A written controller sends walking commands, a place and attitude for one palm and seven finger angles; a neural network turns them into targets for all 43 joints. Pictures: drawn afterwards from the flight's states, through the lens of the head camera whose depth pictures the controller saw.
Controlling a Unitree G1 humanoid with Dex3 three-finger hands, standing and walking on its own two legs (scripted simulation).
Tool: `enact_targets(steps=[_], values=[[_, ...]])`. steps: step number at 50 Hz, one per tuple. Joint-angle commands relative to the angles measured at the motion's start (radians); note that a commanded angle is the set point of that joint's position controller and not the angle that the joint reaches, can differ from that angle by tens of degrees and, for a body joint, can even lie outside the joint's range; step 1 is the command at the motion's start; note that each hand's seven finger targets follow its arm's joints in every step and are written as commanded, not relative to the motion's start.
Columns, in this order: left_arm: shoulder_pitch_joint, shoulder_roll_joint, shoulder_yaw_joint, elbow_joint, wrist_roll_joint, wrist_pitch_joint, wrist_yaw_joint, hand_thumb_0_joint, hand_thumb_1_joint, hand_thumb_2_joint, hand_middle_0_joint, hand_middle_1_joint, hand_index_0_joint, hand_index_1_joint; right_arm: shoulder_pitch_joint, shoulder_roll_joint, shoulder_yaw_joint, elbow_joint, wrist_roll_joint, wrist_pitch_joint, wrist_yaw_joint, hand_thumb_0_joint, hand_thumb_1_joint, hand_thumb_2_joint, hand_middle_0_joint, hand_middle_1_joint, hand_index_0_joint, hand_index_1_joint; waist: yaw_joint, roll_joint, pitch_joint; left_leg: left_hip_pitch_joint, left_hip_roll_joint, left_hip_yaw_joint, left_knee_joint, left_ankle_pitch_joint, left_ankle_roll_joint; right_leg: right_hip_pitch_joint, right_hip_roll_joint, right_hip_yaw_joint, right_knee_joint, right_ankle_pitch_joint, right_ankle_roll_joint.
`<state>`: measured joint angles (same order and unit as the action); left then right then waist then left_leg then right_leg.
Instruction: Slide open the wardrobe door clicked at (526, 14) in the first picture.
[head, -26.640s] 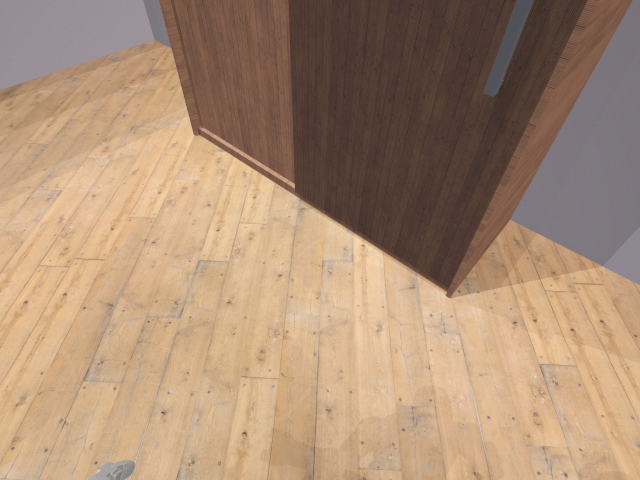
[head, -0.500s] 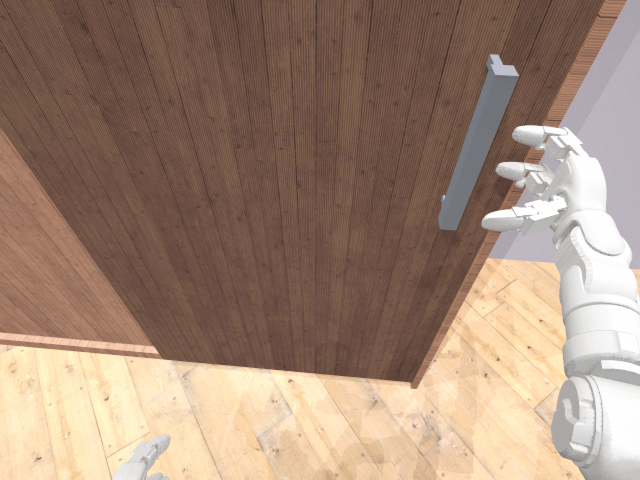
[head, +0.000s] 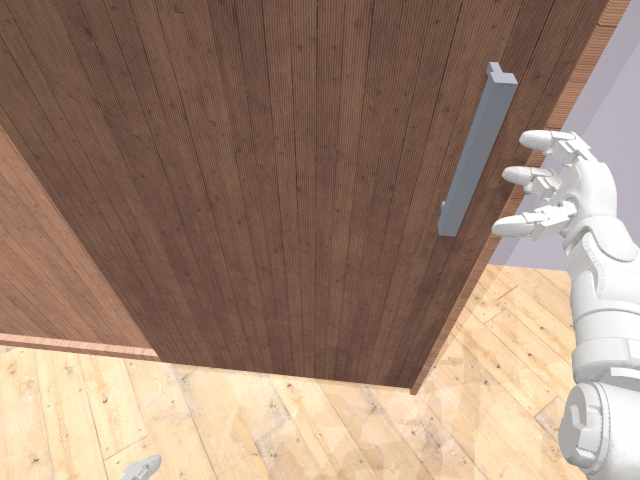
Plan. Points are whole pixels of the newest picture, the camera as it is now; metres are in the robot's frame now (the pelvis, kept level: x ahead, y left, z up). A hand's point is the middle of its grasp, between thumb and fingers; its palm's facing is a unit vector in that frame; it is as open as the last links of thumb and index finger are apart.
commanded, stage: move the hooked fingers beside the handle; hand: right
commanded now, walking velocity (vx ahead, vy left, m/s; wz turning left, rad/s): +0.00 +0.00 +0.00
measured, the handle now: (467, 158) +0.51 -0.14 +0.16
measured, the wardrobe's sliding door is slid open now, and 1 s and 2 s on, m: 0.00 0.00 0.00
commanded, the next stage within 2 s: feel for the door with the fingertips in 1.52 s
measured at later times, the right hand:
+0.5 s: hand (534, 193) +0.44 -0.21 +0.17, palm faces +0.02 +1.00 +0.03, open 14.0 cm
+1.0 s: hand (532, 196) +0.44 -0.21 +0.16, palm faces +0.04 +1.00 +0.01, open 14.0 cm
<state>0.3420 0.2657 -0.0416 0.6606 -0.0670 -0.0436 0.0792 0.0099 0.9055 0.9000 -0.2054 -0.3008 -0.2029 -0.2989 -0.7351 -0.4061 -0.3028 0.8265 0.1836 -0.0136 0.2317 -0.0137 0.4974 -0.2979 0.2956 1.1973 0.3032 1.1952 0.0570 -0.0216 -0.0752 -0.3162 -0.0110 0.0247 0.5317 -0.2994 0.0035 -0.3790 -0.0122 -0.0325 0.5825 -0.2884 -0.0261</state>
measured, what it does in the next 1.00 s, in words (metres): stands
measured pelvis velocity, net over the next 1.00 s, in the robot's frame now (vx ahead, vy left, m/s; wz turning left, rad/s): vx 0.01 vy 0.00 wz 0.01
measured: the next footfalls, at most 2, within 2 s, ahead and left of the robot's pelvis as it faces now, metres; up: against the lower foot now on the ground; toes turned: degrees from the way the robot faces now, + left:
none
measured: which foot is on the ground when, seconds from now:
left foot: down 0.00-1.00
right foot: down 0.00-1.00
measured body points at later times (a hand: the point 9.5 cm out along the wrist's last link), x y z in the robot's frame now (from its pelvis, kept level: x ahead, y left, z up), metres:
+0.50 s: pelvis +0.00 +0.00 +0.00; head +0.02 +0.00 +0.45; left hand +0.10 +0.27 -0.11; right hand +0.43 -0.26 +0.17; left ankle -0.02 +0.12 -0.73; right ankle +0.00 -0.10 -0.73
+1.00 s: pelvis +0.01 +0.00 +0.00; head +0.02 +0.01 +0.45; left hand +0.10 +0.27 -0.11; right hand +0.43 -0.26 +0.17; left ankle -0.02 +0.12 -0.73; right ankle +0.00 -0.10 -0.73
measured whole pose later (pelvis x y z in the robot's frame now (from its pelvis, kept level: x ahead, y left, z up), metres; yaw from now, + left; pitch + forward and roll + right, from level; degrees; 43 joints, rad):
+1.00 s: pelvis +0.01 +0.00 +0.00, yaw +0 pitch +5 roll +1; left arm 0.34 0.27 -0.04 0.63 -0.07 -0.02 0.08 0.01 0.91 0.90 -0.21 -0.30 -0.20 -0.30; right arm -0.65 -0.42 -0.33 0.75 0.19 0.01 0.24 -0.01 0.50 -0.30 0.30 1.20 0.30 1.19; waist 0.06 -0.03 -0.08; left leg -0.31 -0.02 0.02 0.53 -0.31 0.01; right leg -0.37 -0.02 -0.03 0.58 -0.30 -0.02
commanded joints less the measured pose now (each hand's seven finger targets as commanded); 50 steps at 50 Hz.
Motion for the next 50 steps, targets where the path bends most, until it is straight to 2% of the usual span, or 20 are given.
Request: enact_targets(steps=[1,6,8,13,14,18,19,20,23,26,27,28,31,35,38,43,45,46,47,50], values=[[-0.021,0.155,0.057,-0.14,0.001,-0.032,0.017,0.0,0.9,0.9,-0.2,-0.3,-0.2,-0.3,-0.436,-0.262,-0.051,-0.216,0.012,-0.035,0.011,0.0,0.5,-0.3,0.3,1.2,0.3,1.2,-0.012,-0.018,-0.259,0.029,-0.012,0.006,-0.054,0.301,0.024,0.185,0.002,0.044,-0.062,0.269,-0.016],[-0.028,0.152,0.06,-0.145,0.001,-0.038,0.02,0.0,0.9,0.9,-0.2,-0.3,-0.2,-0.3,-0.465,-0.272,-0.055,-0.323,0.031,-0.092,0.029,0.0,0.5,-0.3,0.3,1.2,0.3,1.2,-0.003,-0.033,-0.331,0.045,-0.018,-0.001,-0.048,0.342,0.023,0.252,-0.002,0.047,-0.044,0.32,-0.016],[-0.019,0.155,0.06,-0.134,0.0,-0.038,0.025,0.0,0.9,0.9,-0.2,-0.3,-0.2,-0.3,-0.459,-0.272,-0.048,-0.289,0.042,-0.092,0.042,0.0,0.5,-0.3,0.3,1.2,0.3,1.2,0.013,0.001,-0.297,0.04,-0.017,-0.001,-0.057,0.331,0.019,0.231,-0.002,0.041,-0.039,0.298,-0.023],[-0.023,0.159,0.056,-0.117,-0.007,-0.036,0.029,0.0,0.9,0.9,-0.2,-0.3,-0.2,-0.3,-0.496,-0.229,0.009,-0.181,0.034,-0.041,0.06,0.0,0.5,-0.3,0.3,1.2,0.3,1.2,0.033,-0.041,-0.202,-0.036,-0.009,0.004,-0.071,0.25,0.02,0.188,0.004,0.047,-0.043,0.214,-0.021],[-0.02,0.162,0.056,-0.114,-0.005,-0.036,0.028,0.0,0.9,0.9,-0.2,-0.3,-0.2,-0.3,-0.497,-0.264,-0.023,-0.171,0.03,-0.036,0.056,0.0,0.5,-0.3,0.3,1.2,0.3,1.2,0.023,-0.041,-0.22,-0.03,-0.009,0.001,-0.066,0.255,0.021,0.181,0.006,0.053,-0.044,0.215,-0.019],[-0.012,0.16,0.06,-0.13,0.002,-0.038,0.023,0.0,0.9,0.9,-0.2,-0.3,-0.2,-0.3,-0.481,-0.262,-0.032,-0.223,0.043,-0.065,0.054,0.0,0.5,-0.3,0.3,1.2,0.3,1.2,0.008,-0.025,-0.325,0.016,-0.011,0.005,-0.045,0.315,0.024,0.222,0.007,0.054,-0.026,0.291,-0.017],[-0.015,0.161,0.059,-0.131,0.002,-0.039,0.021,0.0,0.9,0.9,-0.2,-0.3,-0.2,-0.3,-0.49,-0.299,-0.063,-0.247,0.043,-0.079,0.051,0.0,0.5,-0.3,0.3,1.2,0.3,1.2,0.002,-0.027,-0.35,0.028,-0.012,0.0,-0.039,0.347,0.024,0.235,0.005,0.058,-0.023,0.317,-0.017],[-0.018,0.158,0.059,-0.134,0.003,-0.039,0.02,0.0,0.9,0.9,-0.2,-0.3,-0.2,-0.3,-0.494,-0.277,-0.045,-0.267,0.043,-0.087,0.052,0.0,0.5,-0.3,0.3,1.2,0.3,1.2,0.004,-0.036,-0.368,0.028,-0.014,0.003,-0.032,0.357,0.023,0.253,0.004,0.058,-0.022,0.335,-0.014],[-0.011,0.159,0.056,-0.125,0.003,-0.035,0.021,0.0,0.9,0.9,-0.2,-0.3,-0.2,-0.3,-0.48,-0.309,-0.068,-0.231,0.045,-0.097,0.045,0.0,0.5,-0.3,0.3,1.2,0.3,1.2,0.006,0.013,-0.316,0.04,-0.014,0.004,-0.039,0.351,0.019,0.208,0.001,0.052,-0.023,0.317,-0.019],[-0.01,0.163,0.055,-0.122,0.002,-0.027,0.023,0.0,0.9,0.9,-0.2,-0.3,-0.2,-0.3,-0.458,-0.348,-0.104,-0.152,0.026,-0.07,0.042,0.0,0.5,-0.3,0.3,1.2,0.3,1.2,0.001,0.015,-0.256,0.024,-0.009,-0.001,-0.043,0.331,0.016,0.152,0.003,0.043,-0.035,0.269,-0.02],[-0.014,0.162,0.052,-0.126,0.0,-0.023,0.023,0.0,0.9,0.9,-0.2,-0.3,-0.2,-0.3,-0.459,-0.319,-0.072,-0.135,0.021,-0.061,0.046,0.0,0.5,-0.3,0.3,1.2,0.3,1.2,0.006,-0.01,-0.233,0.012,-0.007,-0.004,-0.045,0.323,0.016,0.142,0.005,0.039,-0.037,0.258,-0.019],[-0.005,0.164,0.055,-0.127,0.0,-0.02,0.023,0.0,0.9,0.9,-0.2,-0.3,-0.2,-0.3,-0.457,-0.324,-0.073,-0.123,0.019,-0.06,0.045,0.0,0.5,-0.3,0.3,1.2,0.3,1.2,0.009,0.013,-0.234,0.02,-0.006,-0.001,-0.044,0.319,0.016,0.134,0.006,0.039,-0.032,0.257,-0.022],[-0.01,0.157,0.058,-0.14,0.0,-0.023,0.02,0.0,0.9,0.9,-0.2,-0.3,-0.2,-0.3,-0.485,-0.28,-0.032,-0.205,0.013,-0.075,0.053,0.0,0.5,-0.3,0.3,1.2,0.3,1.2,0.005,-0.094,-0.309,-0.004,-0.011,0.001,-0.03,0.338,0.025,0.218,0.001,0.052,-0.024,0.323,-0.012],[-0.008,0.155,0.064,-0.136,0.0,-0.035,0.019,0.0,0.9,0.9,-0.2,-0.3,-0.2,-0.3,-0.52,-0.215,0.004,-0.292,0.047,-0.1,0.058,0.0,0.5,-0.3,0.3,1.2,0.3,1.2,0.021,-0.066,-0.366,-0.013,-0.022,0.01,-0.032,0.339,0.022,0.295,-0.009,0.066,-0.017,0.359,-0.009],[0.001,0.163,0.063,-0.124,0.001,-0.035,0.022,0.0,0.9,0.9,-0.2,-0.3,-0.2,-0.3,-0.456,-0.267,-0.054,-0.231,0.058,-0.08,0.046,0.0,0.5,-0.3,0.3,1.2,0.3,1.2,0.005,0.013,-0.318,0.018,-0.021,0.013,-0.042,0.334,0.022,0.234,-0.005,0.058,-0.026,0.33,-0.017],[-0.005,0.156,0.063,-0.134,0.004,-0.021,0.013,0.0,0.9,0.9,-0.2,-0.3,-0.2,-0.3,-0.362,-0.303,-0.095,-0.219,0.02,-0.04,0.011,0.0,0.5,-0.3,0.3,1.2,0.3,1.2,-0.024,0.015,-0.282,0.062,-0.012,0.01,-0.033,0.386,0.02,0.173,0.001,0.038,-0.032,0.354,-0.019],[-0.02,0.152,0.061,-0.151,0.004,-0.018,0.009,0.0,0.9,0.9,-0.2,-0.3,-0.2,-0.3,-0.345,-0.31,-0.101,-0.275,0.012,-0.044,0.008,0.0,0.5,-0.3,0.3,1.2,0.3,1.2,-0.037,-0.024,-0.308,0.077,-0.012,0.004,-0.027,0.401,0.023,0.189,0.001,0.037,-0.037,0.37,-0.016],[-0.028,0.15,0.059,-0.156,0.002,-0.017,0.01,0.0,0.9,0.9,-0.2,-0.3,-0.2,-0.3,-0.351,-0.272,-0.065,-0.298,0.014,-0.044,0.013,0.0,0.5,-0.3,0.3,1.2,0.3,1.2,-0.024,-0.04,-0.302,0.068,-0.012,0.002,-0.031,0.403,0.022,0.199,0.001,0.034,-0.036,0.371,-0.016],[-0.029,0.15,0.062,-0.156,0.003,-0.017,0.011,0.0,0.9,0.9,-0.2,-0.3,-0.2,-0.3,-0.368,-0.302,-0.092,-0.321,0.017,-0.051,0.012,0.0,0.5,-0.3,0.3,1.2,0.3,1.2,-0.026,-0.034,-0.308,0.073,-0.014,0.001,-0.034,0.399,0.022,0.205,-0.001,0.036,-0.037,0.365,-0.015],[-0.047,0.145,0.062,-0.163,-0.001,-0.02,0.015,0.0,0.9,0.9,-0.2,-0.3,-0.2,-0.3,-0.377,-0.247,-0.047,-0.399,0.036,-0.061,0.026,0.0,0.5,-0.3,0.3,1.2,0.3,1.2,-0.013,-0.042,-0.32,0.068,-0.018,0.003,-0.037,0.408,0.023,0.253,-0.005,0.039,-0.036,0.391,-0.017]])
